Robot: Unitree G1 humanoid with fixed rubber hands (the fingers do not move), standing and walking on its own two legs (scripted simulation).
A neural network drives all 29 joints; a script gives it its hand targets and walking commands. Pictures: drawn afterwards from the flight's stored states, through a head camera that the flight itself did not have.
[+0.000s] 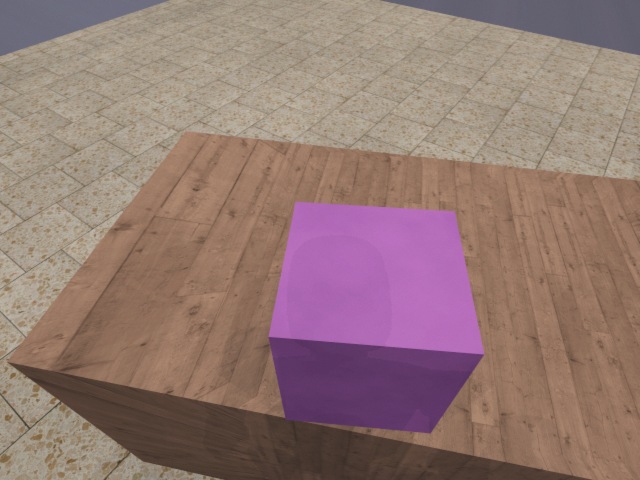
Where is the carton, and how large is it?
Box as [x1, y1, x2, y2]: [269, 202, 483, 432]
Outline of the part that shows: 295,202 269,332 269,341 286,419 430,432 483,355 454,211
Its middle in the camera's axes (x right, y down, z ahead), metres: +0.06 +0.12 +0.54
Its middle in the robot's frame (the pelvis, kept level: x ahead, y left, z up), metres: +0.33 -0.05 +0.00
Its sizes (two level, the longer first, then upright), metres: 0.210 0.200 0.250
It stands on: a pedestal, 0.65 m high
